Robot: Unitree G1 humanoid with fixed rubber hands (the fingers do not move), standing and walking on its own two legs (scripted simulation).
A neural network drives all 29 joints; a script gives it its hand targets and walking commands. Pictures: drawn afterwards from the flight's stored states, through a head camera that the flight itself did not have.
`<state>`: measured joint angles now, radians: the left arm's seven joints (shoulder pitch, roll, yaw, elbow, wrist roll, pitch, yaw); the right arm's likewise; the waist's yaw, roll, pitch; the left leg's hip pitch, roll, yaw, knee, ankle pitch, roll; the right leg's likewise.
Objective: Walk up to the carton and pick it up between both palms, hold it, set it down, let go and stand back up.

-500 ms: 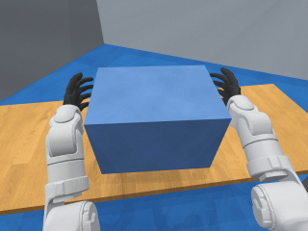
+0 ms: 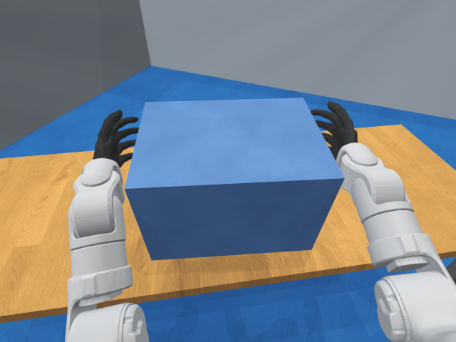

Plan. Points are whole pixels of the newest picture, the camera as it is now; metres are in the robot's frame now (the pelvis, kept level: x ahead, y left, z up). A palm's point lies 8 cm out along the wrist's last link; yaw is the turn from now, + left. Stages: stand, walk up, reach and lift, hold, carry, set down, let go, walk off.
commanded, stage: hold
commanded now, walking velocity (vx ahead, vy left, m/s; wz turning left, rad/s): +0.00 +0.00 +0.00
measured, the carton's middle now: (229, 176) +0.36 +0.01 +0.13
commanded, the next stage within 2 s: none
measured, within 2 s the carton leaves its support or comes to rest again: neither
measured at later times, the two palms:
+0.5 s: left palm (109, 160) +0.34 +0.20 +0.20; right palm (342, 148) +0.36 -0.18 +0.19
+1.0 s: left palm (111, 159) +0.34 +0.20 +0.20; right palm (344, 147) +0.36 -0.18 +0.20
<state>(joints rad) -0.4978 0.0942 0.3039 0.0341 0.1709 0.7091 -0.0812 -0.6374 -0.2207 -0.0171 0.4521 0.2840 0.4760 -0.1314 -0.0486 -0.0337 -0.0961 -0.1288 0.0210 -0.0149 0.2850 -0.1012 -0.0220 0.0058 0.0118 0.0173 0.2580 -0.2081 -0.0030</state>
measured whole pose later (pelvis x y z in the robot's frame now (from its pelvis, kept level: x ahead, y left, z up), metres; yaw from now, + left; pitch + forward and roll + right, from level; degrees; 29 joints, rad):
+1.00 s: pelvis +0.00 +0.00 +0.00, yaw +0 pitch -3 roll +0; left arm -0.52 0.10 0.31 0.08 0.17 0.71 -0.09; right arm -0.66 -0.22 -0.03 0.49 0.27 0.48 -0.12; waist -0.05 -0.03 -0.10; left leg -0.13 0.02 -0.01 0.28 -0.09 -0.02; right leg 0.00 0.01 0.02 0.26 -0.20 0.00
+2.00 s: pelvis +0.00 +0.00 +0.00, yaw +0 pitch -3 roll +0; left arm -0.51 0.10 0.30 0.07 0.18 0.71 -0.08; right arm -0.65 -0.21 -0.03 0.48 0.26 0.47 -0.12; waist -0.05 -0.04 -0.09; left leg -0.13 0.02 -0.02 0.28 -0.09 -0.02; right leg 0.00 0.01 0.01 0.26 -0.20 0.00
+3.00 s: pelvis +0.00 +0.00 +0.00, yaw +0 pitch -3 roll +0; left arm -0.51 0.11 0.30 0.05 0.17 0.71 -0.08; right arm -0.65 -0.21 -0.03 0.46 0.27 0.47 -0.13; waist -0.05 -0.04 -0.10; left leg -0.13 0.02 -0.02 0.29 -0.10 -0.02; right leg -0.01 0.01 0.01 0.27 -0.20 0.00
